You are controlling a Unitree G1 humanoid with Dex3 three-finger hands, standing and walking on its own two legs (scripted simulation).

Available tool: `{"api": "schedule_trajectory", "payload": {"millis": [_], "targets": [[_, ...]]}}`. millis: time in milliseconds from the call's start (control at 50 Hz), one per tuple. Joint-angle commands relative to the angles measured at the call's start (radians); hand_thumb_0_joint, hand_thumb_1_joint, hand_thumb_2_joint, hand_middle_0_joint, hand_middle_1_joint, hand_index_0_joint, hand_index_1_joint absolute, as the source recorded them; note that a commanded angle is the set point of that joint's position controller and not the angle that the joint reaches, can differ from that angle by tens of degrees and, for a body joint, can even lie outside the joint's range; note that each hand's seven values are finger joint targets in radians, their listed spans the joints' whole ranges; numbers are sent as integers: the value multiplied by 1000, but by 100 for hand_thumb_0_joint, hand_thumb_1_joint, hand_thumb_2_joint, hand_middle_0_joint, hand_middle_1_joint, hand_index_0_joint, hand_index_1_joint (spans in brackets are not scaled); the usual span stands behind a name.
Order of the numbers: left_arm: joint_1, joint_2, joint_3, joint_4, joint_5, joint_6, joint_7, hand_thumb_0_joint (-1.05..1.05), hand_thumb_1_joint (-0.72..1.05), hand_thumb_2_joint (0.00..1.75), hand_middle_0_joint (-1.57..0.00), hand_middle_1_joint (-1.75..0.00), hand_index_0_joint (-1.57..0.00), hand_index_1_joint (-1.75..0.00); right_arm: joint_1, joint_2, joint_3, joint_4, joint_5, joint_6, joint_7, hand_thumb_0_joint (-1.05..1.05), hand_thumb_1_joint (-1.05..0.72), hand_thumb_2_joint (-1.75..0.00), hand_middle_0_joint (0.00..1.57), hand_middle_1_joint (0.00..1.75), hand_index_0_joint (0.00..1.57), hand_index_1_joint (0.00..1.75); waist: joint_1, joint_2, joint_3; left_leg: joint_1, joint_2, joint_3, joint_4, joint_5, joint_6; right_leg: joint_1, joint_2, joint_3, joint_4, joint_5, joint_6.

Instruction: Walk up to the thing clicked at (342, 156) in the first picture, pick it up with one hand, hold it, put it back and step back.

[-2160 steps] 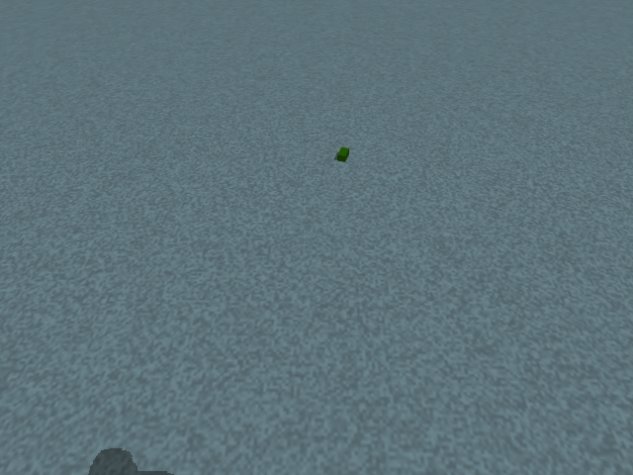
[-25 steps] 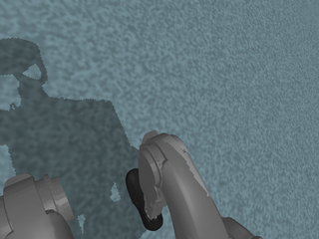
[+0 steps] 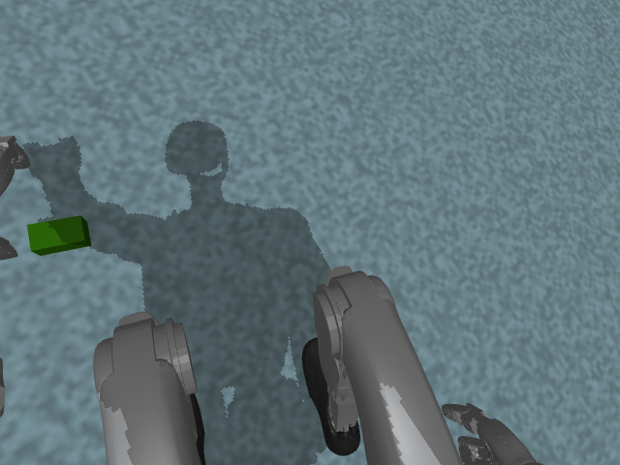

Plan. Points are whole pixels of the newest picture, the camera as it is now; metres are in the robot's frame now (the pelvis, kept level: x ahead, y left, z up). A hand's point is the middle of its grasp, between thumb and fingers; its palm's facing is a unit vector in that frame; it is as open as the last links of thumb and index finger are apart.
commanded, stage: withdraw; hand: left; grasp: from above
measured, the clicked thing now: (60, 235) +0.50 +0.30 -0.33
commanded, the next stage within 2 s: home in 0.24 s
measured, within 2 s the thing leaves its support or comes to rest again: neither
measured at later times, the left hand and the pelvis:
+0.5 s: hand out of the picture +0.51 +0.32 -0.15, palm faces -0.33 -0.07 -0.94, open 12.3 cm; pelvis +0.01 +0.01 -0.02, yaw -1 degrees
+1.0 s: hand out of the picture +0.32 +0.27 +0.05, palm faces -0.17 -0.75 -0.64, open 7.5 cm; pelvis +0.01 +0.00 +0.16, yaw +5 degrees
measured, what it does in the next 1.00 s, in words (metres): rises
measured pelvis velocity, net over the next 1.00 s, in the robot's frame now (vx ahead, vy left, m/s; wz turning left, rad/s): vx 0.01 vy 0.00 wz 0.08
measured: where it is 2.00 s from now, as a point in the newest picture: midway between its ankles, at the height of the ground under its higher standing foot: (266, 443)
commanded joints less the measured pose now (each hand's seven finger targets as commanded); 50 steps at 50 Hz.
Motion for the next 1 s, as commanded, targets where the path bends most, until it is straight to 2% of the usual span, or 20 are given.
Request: {"api": "schedule_trajectory", "payload": {"millis": [0, 80, 140, 260, 300, 320, 340, 400, 460, 520, 560, 620, 640, 660, 700, 720, 780, 860, 940, 980], "targets": [[-316, 309, 70, -98, 46, -95, 76, 0, -31, 84, -28, -79, -27, -80, 176, -205, -54, -10, -14, 16, -43, 0, -90, -90, 20, 30, 20, 30, -30, 206, -575, 319, -12, 113, -187, 33, 42, 325, 45, -51, -219, 21, -87], [-389, 309, 70, -76, 112, -131, 176, 0, -33, 85, -24, -82, -24, -82, 179, -216, -46, 7, -32, 19, -47, 0, -89, -90, 20, 30, 20, 30, -45, 318, -617, 409, -8, 104, -189, 39, 30, 246, 46, -79, -173, 42, -91], [-449, 310, 71, -49, 137, -130, 246, 0, -34, 86, -23, -83, -23, -83, 193, -230, -48, 20, -45, 13, -46, 0, -89, -90, 20, 30, 20, 30, -69, 369, -631, 448, -6, 95, -189, 49, 22, 214, 45, -101, -150, 64, -93], [-451, 390, 137, -45, 172, -70, 328, 0, -26, 79, -30, -75, -30, -75, 219, -251, -69, 37, -57, -12, -45, 0, -90, -90, 20, 30, 20, 30, -51, 452, -724, 517, -6, 95, -185, 121, 16, 184, 30, -119, -98, 146, -94], [-415, 378, 155, -77, 153, -34, 333, 0, -24, 76, -32, -73, -32, -73, 224, -251, -86, 36, -50, -18, -41, 0, -90, -90, 20, 30, 20, 30, -33, 477, -778, 569, -6, 94, -204, 160, 12, 184, 24, -120, -93, 177, -94], [-392, 362, 147, -98, 142, -15, 328, 0, -16, 84, -25, -66, -24, -68, 224, -245, -91, 35, -47, -20, -37, 0, -88, -90, 20, 30, 20, 30, -24, 499, -819, 601, -3, 96, -213, 183, 10, 199, 25, -117, -94, 195, -95], [-382, 347, 140, -111, 123, 5, 320, 0, -24, 79, -28, -74, -29, -76, 225, -241, -98, 35, -40, -22, -34, 0, -89, -89, 20, 30, 20, 30, -15, 495, -839, 598, -4, 106, -215, 192, 15, 216, 28, -111, -107, 209, -97], [-338, 299, 127, -124, 79, 60, 280, 0, -2, 88, -23, -57, -21, -59, 255, -228, -113, 44, -26, -17, -25, 0, -89, -90, 20, 30, 20, 30, -6, 461, -840, 573, -6, 118, -238, 203, 23, 259, 27, -99, -145, 223, -93], [-241, 250, 129, -169, -11, 102, 209, 0, 13, 84, -21, -49, -20, -50, 281, -220, -136, 43, -4, -11, -15, 0, -89, -90, 20, 30, 20, 30, 21, 402, -840, 581, -6, 112, -280, 204, 29, 306, 25, -90, -187, 214, -90], [-148, 213, 137, -335, -112, 131, 128, 0, 35, 86, -21, -44, -20, -45, 287, -206, -171, 19, 26, 7, -13, 0, -89, -90, 20, 30, 20, 30, 74, 355, -939, 622, -7, 125, -332, 237, 36, 430, 25, -64, -244, 240, -86], [4, 110, 101, -389, -199, 160, 62, 0, 49, 87, -21, -38, -20, -39, 276, -192, -180, 2, 47, 18, -14, 0, -90, -90, 20, 30, 20, 30, 75, 271, -890, 628, -3, 117, -377, 228, 41, 461, 28, -58, -292, 235, -79], [91, 100, 143, -615, -337, 185, -11, 0, 73, 85, -19, -31, -19, -31, 243, -191, -192, -39, 68, 32, -37, 0, -90, -90, 20, 30, 20, 30, 96, 202, -840, 603, -6, 107, -429, 190, 47, 506, 24, -44, -365, 211, -83], [138, 82, 142, -653, -371, 195, -32, 0, 81, 90, -20, -31, -20, -31, 231, -184, -194, -52, 73, 36, -42, 0, -90, -90, 20, 30, 20, 30, 103, 181, -831, 608, -3, 110, -443, 183, 49, 532, 26, -36, -385, 206, -83], [200, 16, 115, -668, -410, 203, -56, 0, 89, 90, -20, -30, -20, -30, 216, -173, -193, -57, 77, 36, -49, 0, -90, -90, 20, 30, 20, 30, 94, 139, -774, 592, -3, 102, -467, 158, 50, 530, 24, -33, -413, 184, -84], [271, -30, 99, -781, -480, 205, -85, 0, 90, 90, -20, -30, -20, -30, 190, -150, -196, -77, 88, 30, -63, 0, -90, -90, 20, 30, 20, 30, 107, 116, -761, 618, 2, 105, -513, 130, 55, 582, 23, -20, -462, 165, -79], [275, 2, 138, -855, -510, 206, -88, 0, 90, 90, -20, -30, -20, -30, 181, -149, -201, -89, 92, 28, -72, 0, -90, -90, 20, 30, 20, 30, 130, 123, -800, 655, 3, 104, -530, 123, 54, 611, 19, -12, -484, 157, -80], [366, -88, 104, -963, -592, 220, -95, 0, 90, 90, -20, -30, -20, -30, 133, -121, -209, -120, 105, 17, -86, 0, -90, -90, 20, 30, 20, 30, 137, 142, -766, 725, 12, 97, -620, 69, 49, 653, 14, -2, -544, 119, -74], [488, -122, 124, -1023, -658, 257, -72, 0, 90, 90, -20, -30, -20, -30, 86, -110, -206, -132, 120, -3, -120, 0, -90, -90, 20, 30, 20, 30, 157, 174, -688, 847, 20, 74, -750, 1, 37, 680, 8, 2, -624, 65, -78], [575, -213, 93, -1145, -761, 315, -62, 0, 90, 90, -20, -30, -20, -30, 45, -96, -203, -153, 132, -38, -152, 0, -90, -90, 20, 30, 20, 30, 148, 175, -679, 968, 20, 72, -848, -17, 33, 766, 6, 14, -725, 48, -75], [682, -244, 85, -1130, -818, 354, -59, 0, 90, 90, -20, -30, -20, -30, 19, -91, -193, -156, 139, -53, -169, 0, -90, -90, 20, 30, 20, 30, 151, 142, -614, 1005, 20, 57, -902, -35, 32, 801, 3, 17, -772, 29, -72]]}}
